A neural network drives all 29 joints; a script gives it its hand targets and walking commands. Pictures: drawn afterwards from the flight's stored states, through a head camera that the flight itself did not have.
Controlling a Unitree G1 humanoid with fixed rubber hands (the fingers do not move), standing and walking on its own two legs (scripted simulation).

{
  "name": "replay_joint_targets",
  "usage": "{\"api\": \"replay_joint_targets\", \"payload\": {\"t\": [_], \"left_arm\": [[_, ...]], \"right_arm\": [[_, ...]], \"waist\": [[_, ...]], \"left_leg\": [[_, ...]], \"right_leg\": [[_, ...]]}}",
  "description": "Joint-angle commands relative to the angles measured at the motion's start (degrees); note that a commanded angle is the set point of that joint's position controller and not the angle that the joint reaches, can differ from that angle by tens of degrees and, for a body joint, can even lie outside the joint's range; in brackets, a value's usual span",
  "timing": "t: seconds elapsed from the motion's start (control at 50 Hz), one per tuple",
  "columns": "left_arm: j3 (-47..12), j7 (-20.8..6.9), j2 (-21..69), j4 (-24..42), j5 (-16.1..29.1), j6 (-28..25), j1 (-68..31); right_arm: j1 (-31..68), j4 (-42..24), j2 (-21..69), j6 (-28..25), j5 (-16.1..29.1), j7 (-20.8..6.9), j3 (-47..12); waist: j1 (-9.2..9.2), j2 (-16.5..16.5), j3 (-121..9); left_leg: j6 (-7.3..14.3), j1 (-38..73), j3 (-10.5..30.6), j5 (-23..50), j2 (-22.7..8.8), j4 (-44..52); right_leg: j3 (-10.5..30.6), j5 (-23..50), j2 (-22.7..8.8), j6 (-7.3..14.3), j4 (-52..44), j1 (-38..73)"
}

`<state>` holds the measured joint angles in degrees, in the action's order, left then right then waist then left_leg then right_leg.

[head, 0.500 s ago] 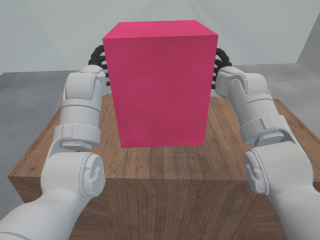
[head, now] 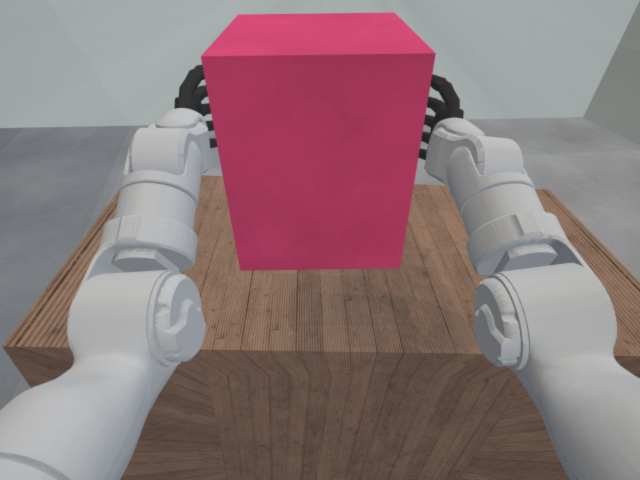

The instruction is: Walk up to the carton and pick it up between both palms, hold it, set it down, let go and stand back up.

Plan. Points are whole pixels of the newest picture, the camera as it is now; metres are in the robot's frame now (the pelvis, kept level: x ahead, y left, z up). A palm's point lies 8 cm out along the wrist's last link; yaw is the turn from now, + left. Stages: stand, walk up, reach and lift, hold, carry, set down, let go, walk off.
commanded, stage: set down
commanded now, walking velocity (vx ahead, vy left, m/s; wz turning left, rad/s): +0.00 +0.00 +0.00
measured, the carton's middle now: (318, 140) +0.43 -0.01 +0.28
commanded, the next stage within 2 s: none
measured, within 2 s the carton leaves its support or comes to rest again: neither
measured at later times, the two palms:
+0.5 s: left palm (203, 181) +0.44 +0.14 +0.21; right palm (418, 198) +0.42 -0.15 +0.21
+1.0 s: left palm (215, 180) +0.45 +0.13 +0.21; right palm (425, 200) +0.42 -0.16 +0.20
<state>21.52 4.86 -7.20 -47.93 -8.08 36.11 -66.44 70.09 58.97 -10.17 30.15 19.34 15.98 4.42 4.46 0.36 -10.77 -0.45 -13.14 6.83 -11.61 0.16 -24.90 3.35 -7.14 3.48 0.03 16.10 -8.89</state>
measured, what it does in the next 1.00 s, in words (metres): stands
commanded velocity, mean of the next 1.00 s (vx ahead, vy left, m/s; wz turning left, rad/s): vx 0.00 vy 0.00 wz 0.00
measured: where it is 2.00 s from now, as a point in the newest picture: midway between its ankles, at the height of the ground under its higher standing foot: outside the picture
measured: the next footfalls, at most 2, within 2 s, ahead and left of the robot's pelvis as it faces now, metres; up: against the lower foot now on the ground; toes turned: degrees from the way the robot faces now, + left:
none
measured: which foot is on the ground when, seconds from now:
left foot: down 0.00-1.00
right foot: down 0.00-1.00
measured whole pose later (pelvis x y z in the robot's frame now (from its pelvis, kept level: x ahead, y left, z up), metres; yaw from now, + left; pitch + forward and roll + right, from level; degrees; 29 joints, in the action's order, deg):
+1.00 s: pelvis +0.02 +0.01 +0.00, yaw +0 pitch -2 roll -2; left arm 16.2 5.2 -5.0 -44.1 -7.0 24.7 -54.1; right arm 53.6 51.0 -5.5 18.1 13.2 14.3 4.2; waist 6.8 -1.2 -3.9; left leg 0.3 -8.4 6.6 -13.5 0.5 -23.9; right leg 2.8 -8.6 2.8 -0.3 14.0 -3.6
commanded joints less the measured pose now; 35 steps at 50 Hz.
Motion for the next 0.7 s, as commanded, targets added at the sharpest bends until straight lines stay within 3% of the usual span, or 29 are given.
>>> {"api": "replay_joint_targets", "payload": {"t": [0.0, 0.08, 0.18, 0.3, 0.36, 0.5, 0.68], "left_arm": [[-13.37, -8.59, 36.73, 7.16, 7.08, -8.17, -47.4], [-14.72, -9.24, 37.33, 9.24, 5.86, -9.73, -44.3], [-22.95, -8.68, 42.61, 17.43, 8.12, -11.1, -43.7], [-31.48, -7.02, 48.86, 25.05, 11.8, -12.25, -42.89], [-33.36, -6.23, 50.1, 26.53, 12.73, -12.27, -41.92], [-32.48, -6.22, 49.09, 26.34, 11.84, -11.3, -36.73], [-28.34, -7.45, 45.76, 22.51, 8.96, -10.86, -33.89]], "right_arm": [[50.95, -15.1, 38.15, -8.17, 3.64, -7.95, -4.76], [48.2, -15.86, 38.76, -11.74, 2.03, -7.81, -6.45], [49.0, -26.14, 41.35, -15.6, 3.33, -7.27, -12.15], [49.65, -37.86, 44.03, -17.52, 4.6, -6.49, -16.89], [48.52, -40.59, 44.39, -16.99, 4.59, -6.5, -17.91], [45.23, -42.12, 44.04, -15.51, 4.69, -6.68, -20.03], [41.5, -37.29, 42.67, -14.8, 2.85, -7.3, -17.91]], "waist": [[0.52, 2.3, -21.8], [1.55, 2.3, -22.92], [3.22, 5.17, -29.31], [4.35, 7.44, -35.27], [4.42, 7.28, -35.88], [3.37, 4.82, -35.6], [2.65, 3.04, -30.89]], "left_leg": [[-2.47, 12.86, -3.14, 10.17, 1.28, 4.24], [-2.91, 15.07, -3.92, 16.06, 1.79, 3.63], [-4.39, 19.14, -3.55, 25.65, 2.31, 0.43], [-5.31, 21.78, -2.22, 29.51, 2.31, -2.08], [-5.16, 21.68, -1.71, 28.53, 2.24, -2.3], [-4.21, 20.88, -1.53, 28.5, 2.26, -2.01], [-3.72, 20.43, -2.48, 26.38, 2.24, -0.22]], "right_leg": [[-3.36, 3.6, 0.86, -1.13, -3.46, 6.1], [-3.67, 9.49, 0.75, -1.58, -3.26, 10.14], [-4.54, 17.94, 1.27, -2.01, -1.99, 12.49], [-4.91, 21.66, 1.52, -1.97, -0.82, 11.37], [-4.91, 20.7, 1.5, -2.0, -0.51, 9.83], [-4.73, 24.88, 1.65, -2.74, 0.67, 11.3], [-5.13, 24.85, 1.77, -2.94, 0.55, 11.67]]}}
